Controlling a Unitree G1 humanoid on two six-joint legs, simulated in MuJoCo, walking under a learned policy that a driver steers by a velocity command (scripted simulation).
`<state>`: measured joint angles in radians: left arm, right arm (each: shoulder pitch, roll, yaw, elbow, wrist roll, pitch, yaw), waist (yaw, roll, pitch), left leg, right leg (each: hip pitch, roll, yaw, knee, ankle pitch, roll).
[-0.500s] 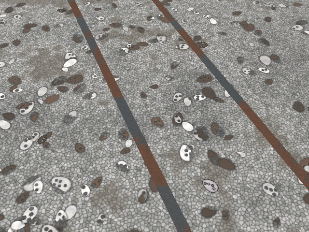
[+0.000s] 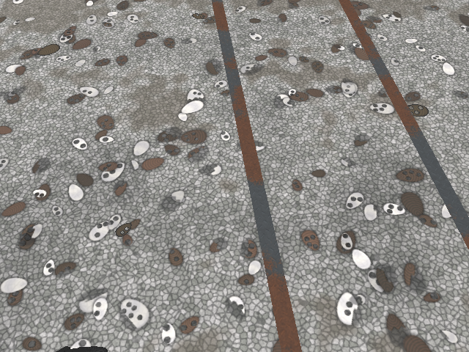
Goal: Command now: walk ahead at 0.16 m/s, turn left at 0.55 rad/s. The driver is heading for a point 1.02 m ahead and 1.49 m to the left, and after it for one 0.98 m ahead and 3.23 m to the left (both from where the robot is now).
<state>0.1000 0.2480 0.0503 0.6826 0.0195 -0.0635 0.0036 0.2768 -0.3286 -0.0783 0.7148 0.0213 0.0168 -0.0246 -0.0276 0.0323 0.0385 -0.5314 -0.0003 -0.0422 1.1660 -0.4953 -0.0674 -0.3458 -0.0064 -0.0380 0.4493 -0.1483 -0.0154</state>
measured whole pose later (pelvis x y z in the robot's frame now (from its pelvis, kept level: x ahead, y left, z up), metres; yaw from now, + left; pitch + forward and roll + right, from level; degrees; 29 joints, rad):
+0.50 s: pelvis +0.07 +0.04 +0.00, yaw +17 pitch +3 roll -2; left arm 0.09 0.32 0.07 0.75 0.00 0.00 0.02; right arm 0.18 -0.32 -0.07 0.57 0.00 0.03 -0.01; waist -0.01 -0.02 0.05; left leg -0.36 -0.05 -0.09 0.47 -0.16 0.05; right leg -0.53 0.00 0.04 0.97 -0.40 0.07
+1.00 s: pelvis +0.08 +0.01 +0.00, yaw +36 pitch +1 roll +0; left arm 0.14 0.28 0.06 0.71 0.01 0.02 0.03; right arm 0.20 -0.33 -0.09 0.59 0.02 0.07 0.00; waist 0.02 0.02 0.06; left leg -0.46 0.03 -0.02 0.90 -0.40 -0.09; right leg -0.22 -0.06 -0.09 0.44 -0.23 0.00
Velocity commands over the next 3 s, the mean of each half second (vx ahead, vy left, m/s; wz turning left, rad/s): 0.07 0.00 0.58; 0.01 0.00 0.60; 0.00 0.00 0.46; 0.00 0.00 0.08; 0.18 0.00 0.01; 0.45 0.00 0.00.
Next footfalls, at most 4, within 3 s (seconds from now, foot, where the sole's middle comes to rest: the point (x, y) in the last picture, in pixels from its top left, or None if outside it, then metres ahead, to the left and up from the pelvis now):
0.26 left None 0.13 0.15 -0.77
0.70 right None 0.18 -0.07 -0.77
1.12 left None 0.02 0.15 -0.77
1.54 right None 0.20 -0.01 -0.77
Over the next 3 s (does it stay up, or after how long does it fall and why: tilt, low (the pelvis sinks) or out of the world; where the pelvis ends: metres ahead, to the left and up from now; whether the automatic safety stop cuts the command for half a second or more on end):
stays up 0.31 0.29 -0.02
